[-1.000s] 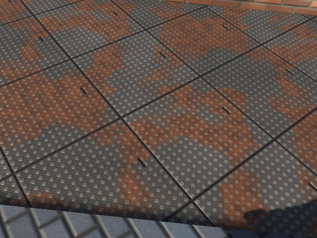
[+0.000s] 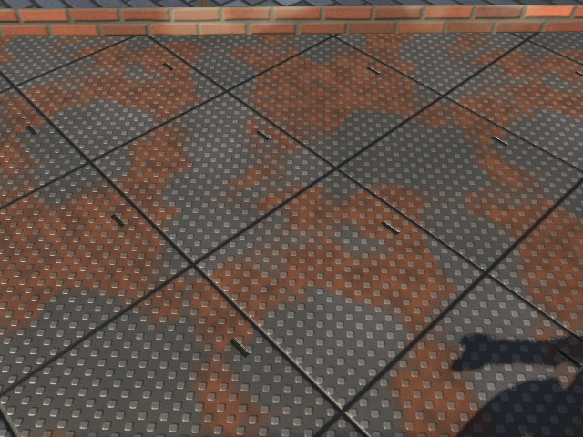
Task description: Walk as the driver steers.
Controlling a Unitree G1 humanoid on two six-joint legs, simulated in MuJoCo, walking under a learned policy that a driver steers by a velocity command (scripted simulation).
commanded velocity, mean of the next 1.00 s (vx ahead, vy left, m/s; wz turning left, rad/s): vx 0.45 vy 0.00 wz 0.10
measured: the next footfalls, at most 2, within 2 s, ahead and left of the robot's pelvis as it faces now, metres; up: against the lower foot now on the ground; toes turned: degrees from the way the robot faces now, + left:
right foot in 0.02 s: +0.03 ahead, -0.10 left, +0.00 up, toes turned +3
left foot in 0.48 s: +0.31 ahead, +0.16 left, +0.00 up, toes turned +16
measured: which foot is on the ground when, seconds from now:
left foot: down 0.00-0.02, up 0.04-0.46, down 0.48-1.00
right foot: up 0.00-0.00, down 0.02-0.50, up 0.52-1.00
